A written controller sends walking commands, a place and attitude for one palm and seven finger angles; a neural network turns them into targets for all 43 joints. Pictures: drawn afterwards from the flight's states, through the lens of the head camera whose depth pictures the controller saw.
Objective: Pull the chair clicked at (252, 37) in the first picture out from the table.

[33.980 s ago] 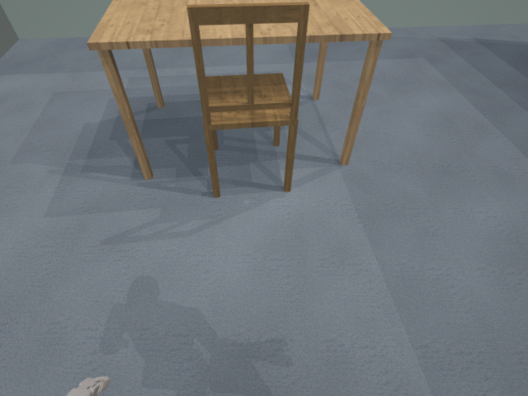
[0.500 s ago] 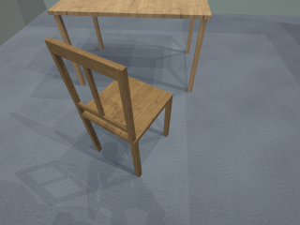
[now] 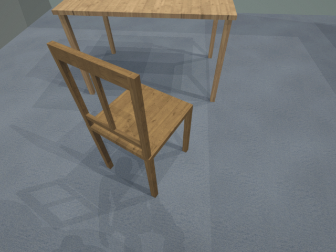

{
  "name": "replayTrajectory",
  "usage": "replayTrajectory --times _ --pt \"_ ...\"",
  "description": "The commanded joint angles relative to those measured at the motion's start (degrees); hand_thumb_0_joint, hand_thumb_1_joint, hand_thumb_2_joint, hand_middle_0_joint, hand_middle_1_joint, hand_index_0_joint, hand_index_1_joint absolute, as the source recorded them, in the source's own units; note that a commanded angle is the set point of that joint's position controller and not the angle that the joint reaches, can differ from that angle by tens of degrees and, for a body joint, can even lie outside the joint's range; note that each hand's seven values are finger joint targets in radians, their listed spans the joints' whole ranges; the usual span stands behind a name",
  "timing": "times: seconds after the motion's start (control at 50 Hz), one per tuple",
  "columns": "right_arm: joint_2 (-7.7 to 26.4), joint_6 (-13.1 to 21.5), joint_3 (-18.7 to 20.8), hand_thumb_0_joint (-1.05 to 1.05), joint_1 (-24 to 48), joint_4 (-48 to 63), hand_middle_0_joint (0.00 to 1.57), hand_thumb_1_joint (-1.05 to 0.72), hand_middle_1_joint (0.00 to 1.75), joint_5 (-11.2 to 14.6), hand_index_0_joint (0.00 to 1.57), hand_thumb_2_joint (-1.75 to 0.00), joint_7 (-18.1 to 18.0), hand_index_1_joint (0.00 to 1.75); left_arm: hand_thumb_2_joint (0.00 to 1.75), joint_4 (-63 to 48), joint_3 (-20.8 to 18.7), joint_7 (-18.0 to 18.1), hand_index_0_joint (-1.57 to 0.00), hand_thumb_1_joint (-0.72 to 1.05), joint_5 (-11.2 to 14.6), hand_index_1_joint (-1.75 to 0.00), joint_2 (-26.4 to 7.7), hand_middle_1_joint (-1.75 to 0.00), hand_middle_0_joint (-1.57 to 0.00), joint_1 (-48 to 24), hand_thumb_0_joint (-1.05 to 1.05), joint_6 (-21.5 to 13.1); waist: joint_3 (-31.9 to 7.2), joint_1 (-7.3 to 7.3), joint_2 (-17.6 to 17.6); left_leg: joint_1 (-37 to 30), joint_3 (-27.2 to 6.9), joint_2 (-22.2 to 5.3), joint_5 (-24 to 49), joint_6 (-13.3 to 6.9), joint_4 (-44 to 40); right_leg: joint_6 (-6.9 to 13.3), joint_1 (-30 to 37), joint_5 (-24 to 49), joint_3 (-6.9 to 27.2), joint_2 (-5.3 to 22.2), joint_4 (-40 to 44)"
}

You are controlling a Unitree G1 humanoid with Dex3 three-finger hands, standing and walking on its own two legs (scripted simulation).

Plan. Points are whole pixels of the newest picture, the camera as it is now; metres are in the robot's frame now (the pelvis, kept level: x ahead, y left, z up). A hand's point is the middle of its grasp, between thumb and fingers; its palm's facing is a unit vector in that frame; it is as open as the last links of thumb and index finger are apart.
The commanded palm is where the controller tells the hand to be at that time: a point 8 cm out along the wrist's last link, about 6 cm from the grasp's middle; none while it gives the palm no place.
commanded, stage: look to check the result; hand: left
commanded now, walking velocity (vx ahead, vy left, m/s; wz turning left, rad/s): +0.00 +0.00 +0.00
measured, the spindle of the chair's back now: (104, 104) +0.64 +0.29 -0.09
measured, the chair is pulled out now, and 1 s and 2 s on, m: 0.67 0.67 0.67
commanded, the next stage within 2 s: stand and wait in 0.32 s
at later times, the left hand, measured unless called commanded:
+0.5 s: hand out of the picture -0.01 +0.15 -0.17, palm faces +0.03 -0.98 -0.20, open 7.3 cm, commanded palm none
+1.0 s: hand out of the picture -0.01 +0.15 -0.17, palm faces +0.04 -0.98 -0.19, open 7.3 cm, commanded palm none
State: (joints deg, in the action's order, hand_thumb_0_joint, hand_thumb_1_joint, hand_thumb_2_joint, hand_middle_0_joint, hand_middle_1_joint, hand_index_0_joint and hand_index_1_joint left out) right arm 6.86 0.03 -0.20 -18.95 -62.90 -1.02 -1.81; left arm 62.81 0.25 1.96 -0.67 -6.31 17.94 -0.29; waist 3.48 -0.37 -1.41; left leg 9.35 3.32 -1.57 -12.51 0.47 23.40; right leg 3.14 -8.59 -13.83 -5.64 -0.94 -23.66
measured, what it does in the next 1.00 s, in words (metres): stands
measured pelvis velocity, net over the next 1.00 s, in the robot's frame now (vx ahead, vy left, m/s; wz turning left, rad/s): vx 0.01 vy -0.01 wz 0.00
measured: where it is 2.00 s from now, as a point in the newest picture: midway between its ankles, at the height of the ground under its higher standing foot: outside the picture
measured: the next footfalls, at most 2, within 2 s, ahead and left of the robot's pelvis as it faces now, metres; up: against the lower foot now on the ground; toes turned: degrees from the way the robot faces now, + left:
none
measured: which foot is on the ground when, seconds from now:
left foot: down 0.00-1.00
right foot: down 0.00-1.00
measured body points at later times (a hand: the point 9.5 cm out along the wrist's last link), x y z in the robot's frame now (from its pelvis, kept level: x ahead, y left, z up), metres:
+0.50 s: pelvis +0.00 -0.01 +0.00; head +0.02 -0.02 +0.45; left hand -0.01 +0.21 -0.15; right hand -0.03 -0.21 -0.17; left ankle +0.00 +0.12 -0.74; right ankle -0.01 -0.08 -0.74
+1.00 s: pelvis +0.01 -0.01 +0.00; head +0.03 -0.03 +0.45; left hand -0.01 +0.20 -0.15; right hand -0.02 -0.22 -0.17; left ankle +0.00 +0.12 -0.74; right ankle -0.01 -0.08 -0.74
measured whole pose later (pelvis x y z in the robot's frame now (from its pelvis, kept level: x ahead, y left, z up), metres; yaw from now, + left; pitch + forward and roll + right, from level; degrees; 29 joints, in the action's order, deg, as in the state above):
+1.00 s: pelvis +0.01 -0.01 +0.00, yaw +0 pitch -2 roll +1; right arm 7.1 -0.1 -0.2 -18.9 -63.6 -0.9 -2.1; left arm 62.9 0.1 2.1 -0.6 -6.2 18.0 -0.6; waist 3.8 -0.4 -1.7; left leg 8.3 2.8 -2.5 -12.7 1.7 22.7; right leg 4.3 -7.5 -14.4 -6.1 -2.0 -23.1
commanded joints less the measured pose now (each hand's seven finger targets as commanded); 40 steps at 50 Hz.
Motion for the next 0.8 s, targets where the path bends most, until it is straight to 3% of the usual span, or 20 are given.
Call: replayTrajectory --times 0.0,0.1,0.22,0.4,0.5,0.7,0.78 --pt "4.26 0.46 0.89 0.00 -6.20 0.60 0.20 -0.90 0.30 0.13 0.20 -0.90 -0.23 0.30 0.90 -1.45 -0.89 0.41 -0.20 0.90 0.22 -0.30 -5.80 -0.30 -0.20 4.98 0.00 -0.70 2.34 -0.26 1.42 0.40 -4.33 -4.31 5.13 -2.34 -3.55 0.37 -2.99 4.53 7.82 7.20 6.66" --pt "4.45 0.65 0.83 0.00 -6.31 0.47 0.20 -0.90 0.30 0.16 0.20 -0.90 -0.32 0.30 0.90 -1.59 -1.04 0.41 -0.20 0.90 0.22 -0.30 -5.83 -0.30 -0.20 4.92 0.00 -0.79 1.29 -0.21 1.50 -0.10 -4.28 -4.45 7.06 -2.34 -3.48 0.36 -1.87 7.21 7.53 7.22 6.01" --pt "4.32 0.57 0.82 0.00 -6.07 0.21 0.20 -0.90 0.30 0.09 0.20 -0.90 -0.37 0.30 0.90 -1.66 -1.02 0.42 -0.20 0.90 0.28 -0.30 -5.69 -0.30 -0.20 4.79 0.00 -0.68 2.72 -0.23 0.67 0.33 -4.20 -4.43 6.59 -2.29 -3.77 0.41 -2.50 6.44 7.66 7.23 6.11" --pt "4.55 0.64 0.79 0.00 -6.33 0.16 0.20 -0.90 0.30 0.18 0.20 -0.90 -0.43 0.30 0.90 -1.52 -1.05 0.46 -0.20 0.90 0.25 -0.30 -5.74 -0.30 -0.20 5.05 0.00 -0.87 1.14 -0.21 2.40 -0.47 -4.10 -4.48 8.13 -2.23 -3.29 0.49 -1.10 9.31 7.47 7.36 5.90" --pt "4.18 0.28 0.76 0.00 -6.20 0.05 0.20 -0.90 0.30 0.14 0.20 -0.90 -0.35 0.30 0.90 -1.49 -0.97 0.48 -0.20 0.90 0.29 -0.30 -5.91 -0.30 -0.20 4.91 0.00 -0.72 3.31 -0.26 1.22 0.51 -3.89 -4.20 5.52 -2.00 -3.47 0.53 -2.39 5.46 7.80 7.41 7.02" --pt "4.43 0.42 0.80 0.00 -6.01 0.19 0.20 -0.90 0.30 0.21 0.20 -0.90 -0.44 0.30 0.90 -1.41 -1.05 0.50 -0.20 0.90 0.26 -0.30 -5.90 -0.30 -0.20 5.04 0.00 -0.85 1.49 -0.28 1.82 -0.86 -3.90 -4.45 7.21 -2.06 -3.18 0.62 -1.57 8.17 7.77 7.42 6.61" --pt "4.43 0.27 0.72 0.00 -5.92 0.02 0.20 -0.90 0.30 0.16 0.20 -0.90 -0.46 0.30 0.90 -1.32 -0.96 0.46 -0.20 0.90 0.31 -0.30 -5.95 -0.30 -0.20 5.06 0.00 -0.85 2.99 -0.33 2.11 -0.21 -3.64 -4.28 6.17 -1.87 -3.34 0.62 -2.09 7.33 8.39 7.51 7.19"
